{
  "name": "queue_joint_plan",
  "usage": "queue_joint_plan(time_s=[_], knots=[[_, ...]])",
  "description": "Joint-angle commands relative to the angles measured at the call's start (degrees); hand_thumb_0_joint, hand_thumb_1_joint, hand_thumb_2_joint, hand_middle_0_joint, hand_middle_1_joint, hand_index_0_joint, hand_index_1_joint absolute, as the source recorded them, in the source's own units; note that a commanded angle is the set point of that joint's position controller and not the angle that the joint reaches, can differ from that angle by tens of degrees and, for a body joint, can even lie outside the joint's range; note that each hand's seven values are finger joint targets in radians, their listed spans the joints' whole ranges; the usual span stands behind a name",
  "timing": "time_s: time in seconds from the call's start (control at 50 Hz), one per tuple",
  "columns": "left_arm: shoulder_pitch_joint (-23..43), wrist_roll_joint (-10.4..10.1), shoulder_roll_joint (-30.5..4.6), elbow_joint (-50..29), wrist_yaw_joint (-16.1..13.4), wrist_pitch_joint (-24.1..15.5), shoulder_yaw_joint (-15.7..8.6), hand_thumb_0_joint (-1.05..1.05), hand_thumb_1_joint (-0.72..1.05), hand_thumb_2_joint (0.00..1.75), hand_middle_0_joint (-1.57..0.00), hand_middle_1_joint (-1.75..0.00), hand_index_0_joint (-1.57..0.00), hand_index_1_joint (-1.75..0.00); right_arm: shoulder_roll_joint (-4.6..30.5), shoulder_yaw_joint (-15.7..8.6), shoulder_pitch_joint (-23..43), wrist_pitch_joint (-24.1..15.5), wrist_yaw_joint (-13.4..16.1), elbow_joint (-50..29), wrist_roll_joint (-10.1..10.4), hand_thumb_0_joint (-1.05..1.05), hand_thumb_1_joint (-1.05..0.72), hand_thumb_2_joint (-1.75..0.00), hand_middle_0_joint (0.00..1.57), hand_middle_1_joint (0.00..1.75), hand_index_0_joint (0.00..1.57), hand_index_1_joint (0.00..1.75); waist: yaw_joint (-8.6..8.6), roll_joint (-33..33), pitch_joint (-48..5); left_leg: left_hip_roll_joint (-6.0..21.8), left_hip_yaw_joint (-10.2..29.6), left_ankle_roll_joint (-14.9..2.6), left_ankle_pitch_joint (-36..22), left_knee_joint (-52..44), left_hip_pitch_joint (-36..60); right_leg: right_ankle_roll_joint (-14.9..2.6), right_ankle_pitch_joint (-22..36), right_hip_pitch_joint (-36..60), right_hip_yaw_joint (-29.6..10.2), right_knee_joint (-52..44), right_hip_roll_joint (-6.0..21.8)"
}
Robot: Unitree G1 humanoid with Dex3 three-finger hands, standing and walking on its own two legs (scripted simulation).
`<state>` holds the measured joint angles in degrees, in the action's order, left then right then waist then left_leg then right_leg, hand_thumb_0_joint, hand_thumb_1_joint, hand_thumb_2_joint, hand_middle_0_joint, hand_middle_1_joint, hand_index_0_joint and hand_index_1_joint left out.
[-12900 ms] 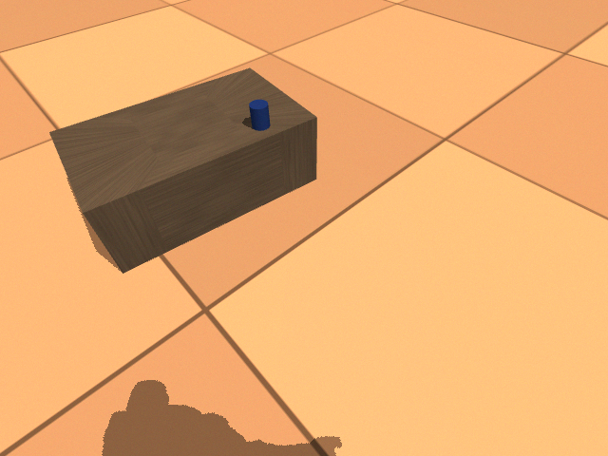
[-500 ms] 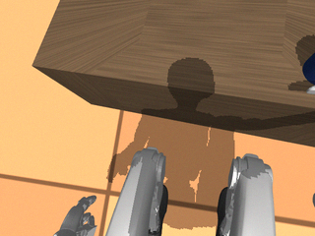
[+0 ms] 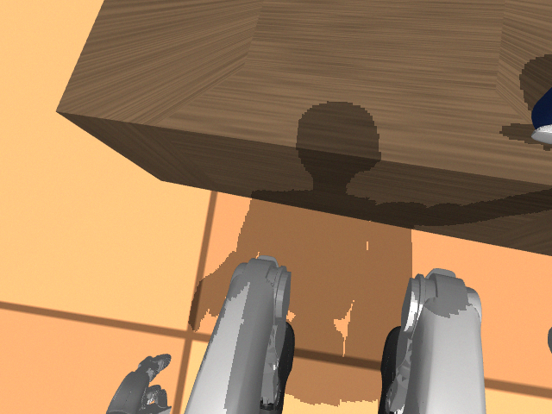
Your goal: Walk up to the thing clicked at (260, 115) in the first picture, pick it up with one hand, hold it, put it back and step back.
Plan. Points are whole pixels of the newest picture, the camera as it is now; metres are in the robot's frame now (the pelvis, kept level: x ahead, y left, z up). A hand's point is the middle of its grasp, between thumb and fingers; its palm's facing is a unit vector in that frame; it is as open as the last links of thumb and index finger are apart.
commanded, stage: close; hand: right
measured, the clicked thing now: out of the picture +0.51 -0.31 +0.00
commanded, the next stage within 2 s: settle in 0.28 s
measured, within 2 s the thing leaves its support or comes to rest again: leaves its support in 0.54 s
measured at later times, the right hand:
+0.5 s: hand out of the picture +0.50 -0.31 +0.02, palm faces +0.32 +0.95 -0.01, open 10.7 cm
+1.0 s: hand out of the picture +0.49 -0.32 +0.10, palm faces +0.34 +0.94 -0.01, open 10.7 cm
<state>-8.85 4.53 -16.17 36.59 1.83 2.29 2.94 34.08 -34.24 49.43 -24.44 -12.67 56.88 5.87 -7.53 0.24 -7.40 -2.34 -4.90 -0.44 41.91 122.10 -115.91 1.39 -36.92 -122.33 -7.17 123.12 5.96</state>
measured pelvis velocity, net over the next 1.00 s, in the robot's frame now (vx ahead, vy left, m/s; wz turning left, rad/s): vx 0.01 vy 0.00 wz -0.03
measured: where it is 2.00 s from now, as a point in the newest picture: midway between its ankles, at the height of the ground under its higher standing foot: (331, 393)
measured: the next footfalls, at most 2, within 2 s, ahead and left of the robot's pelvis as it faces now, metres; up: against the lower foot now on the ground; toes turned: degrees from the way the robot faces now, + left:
none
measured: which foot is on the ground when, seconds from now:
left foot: down 0.00-1.00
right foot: down 0.00-1.00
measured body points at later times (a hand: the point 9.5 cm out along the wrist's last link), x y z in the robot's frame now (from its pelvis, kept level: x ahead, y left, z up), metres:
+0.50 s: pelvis +0.00 +0.00 +0.01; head +0.22 -0.05 +0.40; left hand +0.11 +0.27 -0.11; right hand +0.47 -0.36 +0.02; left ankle +0.08 +0.11 -0.37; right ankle +0.09 -0.14 -0.37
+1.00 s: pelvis +0.01 +0.00 +0.07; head +0.21 -0.05 +0.47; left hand +0.13 +0.27 -0.05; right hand +0.47 -0.36 +0.10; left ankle +0.08 +0.11 -0.37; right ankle +0.09 -0.14 -0.37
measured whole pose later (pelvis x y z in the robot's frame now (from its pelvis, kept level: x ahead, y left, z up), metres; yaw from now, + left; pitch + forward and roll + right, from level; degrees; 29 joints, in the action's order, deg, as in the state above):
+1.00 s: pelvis +0.01 +0.00 +0.07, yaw -2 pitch +35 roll +5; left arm -9.6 1.9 -15.1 36.4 0.1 1.9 1.1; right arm 31.3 -32.0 44.3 -20.5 -10.4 51.4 7.4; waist -6.5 -0.6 -10.1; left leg -2.1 -4.4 -0.6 40.7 108.7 -103.3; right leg 1.4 -36.2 -109.4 -5.6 109.9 6.0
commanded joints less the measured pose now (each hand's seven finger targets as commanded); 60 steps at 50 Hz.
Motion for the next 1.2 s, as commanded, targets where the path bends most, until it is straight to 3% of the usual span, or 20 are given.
queue_joint_plan(time_s=[0.0, 0.08, 0.14, 0.22, 0.36, 0.46, 0.6, 0.62, 0.64, 0.68, 0.7, 0.76, 0.78, 0.84, 0.94, 0.96, 1.06, 1.08, 1.1, 1.18], knots=[[-9.49, 0.03, -12.15, -2.88, -1.12, -0.50, -4.25, 0.00, 0.90, 0.90, -0.20, -0.30, -0.20, -0.30, 18.14, -1.63, 18.46, -3.71, 1.04, -12.87, 0.07, 0.00, 0.22, -0.46, 0.89, 0.68, 0.88, 0.68, 1.08, -12.52, -39.45, -1.51, -0.91, -1.64, -12.57, -15.39, 17.51, -2.80, 8.47, 31.18, 2.67, -13.05, -1.26], [-9.09, -0.24, -12.30, -3.15, -1.05, -0.43, -4.37, 0.00, 0.90, 0.90, -0.20, -0.30, -0.20, -0.30, 15.73, -0.37, 16.80, -3.34, 0.91, -11.19, 0.36, 0.00, 0.10, -0.58, 1.01, 0.80, 1.00, 0.81, 0.45, -12.49, -35.94, -1.42, -1.39, -1.87, -11.02, -15.76, 15.32, -2.80, 6.88, 31.19, 2.30, -14.42, -1.40], [-9.58, -0.35, -12.07, -3.50, -1.14, -0.26, -4.32, 0.00, 0.90, 0.90, -0.19, -0.30, -0.20, -0.29, 18.90, -2.34, 18.60, -3.75, 0.99, -14.39, 0.82, 0.00, -0.01, -0.70, 1.10, 0.92, 1.10, 0.92, 1.06, -13.16, -40.31, -1.27, -0.73, -1.69, -13.82, -15.96, 19.11, -2.91, 9.68, 31.74, 2.71, -13.55, -1.44], [-9.84, -0.36, -11.53, -2.69, -1.37, -0.51, -4.12, 0.00, 0.91, 0.88, -0.19, -0.30, -0.20, -0.29, 15.43, -0.85, 16.69, -3.42, 0.69, -11.74, 1.52, 0.00, -0.16, -0.96, 1.23, 1.15, 1.24, 1.15, -0.05, -10.92, -38.88, -1.40, -0.61, -1.30, -16.28, -16.44, 19.43, -3.19, 11.79, 31.49, 2.70, -12.51, -1.23], [-8.96, -0.27, -11.72, -2.82, -0.99, -0.47, -4.82, 0.00, 0.92, 0.88, -0.19, -0.29, -0.20, -0.29, 14.73, -0.57, 15.36, -4.18, 1.27, -13.47, 0.80, 0.00, -0.32, -1.20, 1.34, 1.36, 1.36, 1.36, 1.50, -13.71, -37.98, -1.26, -0.78, -2.05, -12.27, -16.09, 16.43, -2.67, 8.72, 32.85, 2.74, -14.88, -1.54], [-9.05, -0.41, -11.40, -2.74, -1.33, -0.48, -5.13, 0.00, 0.90, 0.90, -0.20, -0.30, -0.20, -0.30, 16.57, -1.98, 16.09, -4.38, 1.62, -16.08, 1.44, 0.00, -0.30, -1.40, 1.31, 1.48, 1.35, 1.49, 1.75, -12.22, -42.35, -1.21, -0.02, -1.52, -15.90, -17.47, 21.67, -2.91, 11.57, 34.48, 3.34, -14.11, -1.40], [-9.25, -0.93, -10.93, -2.72, -1.76, -0.47, -5.84, 0.00, 0.91, 0.89, -0.20, -0.30, -0.20, -0.30, 16.11, -1.14, 17.17, -2.98, 2.46, -19.21, 0.78, 0.00, -0.18, -1.32, 1.31, 1.45, 1.36, 1.45, 1.92, -12.44, -43.75, -1.26, 0.45, -1.48, -16.23, -19.96, 23.86, -2.86, 11.96, 37.32, 3.49, -16.61, -1.38], [-8.76, -0.92, -10.57, -2.57, -1.77, -0.37, -5.64, 0.00, 0.91, 0.89, -0.20, -0.30, -0.20, -0.29, 13.86, 0.88, 15.27, -2.36, 2.32, -16.11, 0.70, 0.00, -0.18, -1.32, 1.31, 1.45, 1.36, 1.45, 1.31, -11.51, -40.64, -1.30, 0.76, -1.42, -15.36, -21.16, 24.04, -2.96, 10.63, 35.79, 3.85, -16.90, -1.41], [-8.77, -1.19, -11.01, -2.61, -1.83, -0.38, -5.96, 0.00, 0.91, 0.89, -0.20, -0.30, -0.21, -0.30, 13.49, 0.49, 16.12, -2.21, 2.40, -17.77, 1.05, 0.00, -0.18, -1.30, 1.31, 1.43, 1.36, 1.43, 1.15, -11.38, -40.16, -1.31, 0.24, -1.57, -13.49, -21.05, 22.58, -2.87, 8.98, 36.44, 3.33, -18.17, -1.47], [-8.83, -1.40, -10.72, -2.97, -2.01, -0.47, -6.07, 0.00, 0.91, 0.89, -0.20, -0.30, -0.20, -0.30, 15.65, -0.28, 18.15, -1.76, 2.70, -22.50, 1.20, 0.00, -0.18, -1.30, 1.31, 1.43, 1.36, 1.44, 2.09, -13.29, -44.41, -1.22, 0.85, -1.53, -14.59, -22.85, 25.89, -2.82, 9.99, 38.89, 3.68, -19.09, -1.55], [-8.76, -1.73, -11.02, -2.93, -2.15, -0.50, -5.97, 0.00, 0.91, 0.89, -0.20, -0.30, -0.20, -0.30, 14.11, 0.17, 14.33, -0.77, 2.73, -17.40, 1.15, 0.00, -0.18, -1.30, 1.31, 1.44, 1.36, 1.44, 1.59, -11.35, -41.29, -1.28, 0.10, -1.60, -12.95, -22.97, 24.30, -2.78, 8.86, 39.23, 3.27, -20.26, -1.61], [-8.41, -2.22, -10.61, -3.35, -2.37, -0.57, -5.97, 0.00, 0.91, 0.89, -0.20, -0.30, -0.21, -0.30, 14.63, -0.41, 14.65, -0.12, 2.92, -21.00, 1.91, 0.00, -0.17, -1.28, 1.29, 1.41, 1.34, 1.42, 2.14, -12.18, -41.17, -1.17, 0.36, -1.69, -13.65, -24.44, 25.49, -2.83, 9.54, 40.26, 3.12, -21.97, -1.70], [-8.75, -2.39, -10.37, -3.46, -2.45, -0.57, -5.84, 0.00, 0.91, 0.89, -0.20, -0.30, -0.20, -0.30, 13.62, 0.14, 11.77, 0.49, 2.99, -16.41, 1.70, 0.00, -0.17, -1.27, 1.29, 1.41, 1.34, 1.41, 1.36, -9.17, -38.70, -1.30, 0.27, -1.59, -13.39, -25.23, 25.94, -3.09, 9.05, 38.85, 3.12, -22.28, -1.70], [-8.49, -2.55, -9.89, -3.36, -2.68, -0.96, -5.86, 0.00, 0.90, 0.89, -0.20, -0.30, -0.20, -0.30, 13.64, 0.37, 15.00, -0.06, 2.64, -21.24, 2.60, 0.00, -0.18, -1.27, 1.30, 1.40, 1.34, 1.40, 1.16, -9.75, -39.47, -0.96, 1.13, -1.31, -15.39, -26.53, 28.60, -3.37, 10.32, 38.98, 3.33, -22.70, -1.78], [-9.37, -2.43, -9.21, -3.10, -2.70, -1.25, -5.82, 0.00, 0.91, 0.89, -0.20, -0.30, -0.20, -0.30, 12.79, 1.14, 12.93, -0.11, 2.27, -17.86, 2.10, 0.00, -0.15, -1.25, 1.25, 1.38, 1.30, 1.38, 0.89, -8.38, -37.00, -0.85, 2.44, -1.01, -18.00, -29.08, 31.59, -3.73, 12.30, 38.42, 3.91, -23.53, -1.71], [-8.87, -2.60, -9.64, -3.19, -2.64, -1.36, -5.79, 0.00, 0.90, 0.90, -0.20, -0.30, -0.20, -0.30, 11.61, 1.80, 11.55, 0.20, 2.14, -15.16, 2.02, 0.00, -0.18, -1.24, 1.26, 1.37, 1.30, 1.37, 0.83, -7.92, -34.76, -1.02, 1.61, -1.28, -15.17, -29.46, 29.29, -3.62, 10.08, 39.66, 3.63, -25.11, -1.76], [-8.83, -2.47, -10.16, -3.80, -2.55, -1.44, -6.00, 0.00, 0.90, 0.89, -0.20, -0.30, -0.20, -0.30, 15.07, 0.80, 16.74, -1.21, 2.36, -23.86, 2.09, 0.00, -0.20, -1.24, 1.24, 1.36, 1.28, 1.36, 2.68, -15.58, -40.98, -0.78, 1.14, -2.06, -13.97, -29.66, 29.24, -2.67, 10.69, 47.90, 2.84, -28.41, -1.88], [-8.91, -2.50, -10.02, -3.95, -2.55, -1.40, -5.74, 0.00, 0.90, 0.89, -0.20, -0.30, -0.20, -0.30, 13.58, 1.20, 12.67, -0.59, 2.56, -17.10, 1.77, 0.00, -0.20, -1.23, 1.23, 1.35, 1.27, 1.35, 2.07, -13.07, -39.19, -0.93, 0.84, -1.96, -14.43, -30.04, 29.41, -2.75, 11.43, 47.99, 2.70, -28.69, -1.79], [-8.91, -2.41, -9.93, -3.71, -2.63, -1.43, -5.89, 0.00, 0.90, 0.89, -0.20, -0.30, -0.20, -0.30, 13.99, 0.80, 15.66, -1.30, 2.58, -22.35, 2.42, 0.00, -0.19, -1.23, 1.23, 1.35, 1.28, 1.35, 1.95, -13.85, -40.83, -0.90, 0.94, -1.81, -15.64, -30.01, 30.16, -2.84, 12.34, 48.46, 2.55, -28.06, -1.84], [-9.88, -2.45, -10.32, -3.29, -2.80, -1.35, -5.97, 0.00, 0.90, 0.89, -0.20, -0.30, -0.20, -0.30, 13.48, 0.53, 13.81, -1.04, 3.07, -19.54, 2.35, 0.00, -0.24, -1.27, 1.24, 1.37, 1.29, 1.37, 1.50, -12.68, -39.08, -0.80, 0.61, -1.76, -16.88, -30.91, 30.58, -2.69, 14.16, 50.21, 2.16, -29.84, -1.83]])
